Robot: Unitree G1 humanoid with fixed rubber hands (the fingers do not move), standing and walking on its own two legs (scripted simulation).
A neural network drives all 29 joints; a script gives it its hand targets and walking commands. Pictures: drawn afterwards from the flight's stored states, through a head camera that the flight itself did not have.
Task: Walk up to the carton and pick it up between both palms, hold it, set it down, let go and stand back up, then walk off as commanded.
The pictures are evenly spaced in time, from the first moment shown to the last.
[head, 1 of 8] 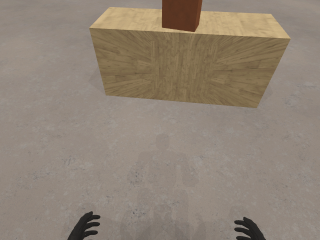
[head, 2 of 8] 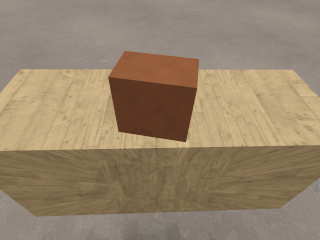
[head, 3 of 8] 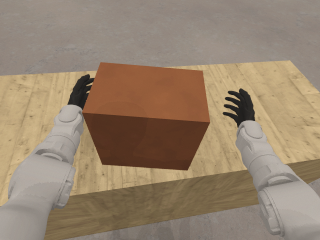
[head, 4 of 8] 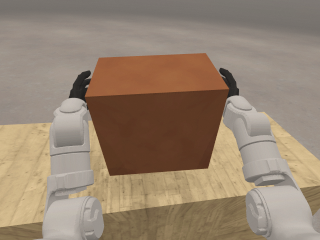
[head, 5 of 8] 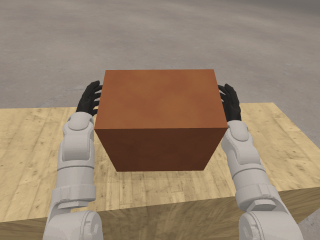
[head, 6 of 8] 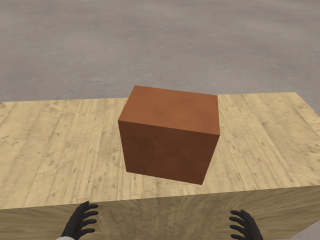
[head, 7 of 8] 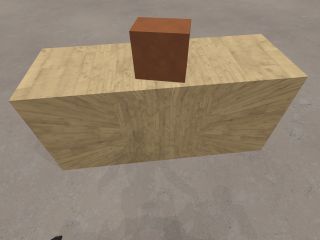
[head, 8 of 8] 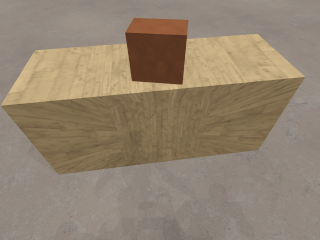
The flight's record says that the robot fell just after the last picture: no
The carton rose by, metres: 0.23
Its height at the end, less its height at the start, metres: +0.00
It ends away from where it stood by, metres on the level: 0.05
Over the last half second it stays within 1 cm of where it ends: yes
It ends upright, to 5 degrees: yes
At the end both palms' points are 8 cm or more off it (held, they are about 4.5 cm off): yes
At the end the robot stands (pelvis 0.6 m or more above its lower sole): yes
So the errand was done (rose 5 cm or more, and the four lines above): yes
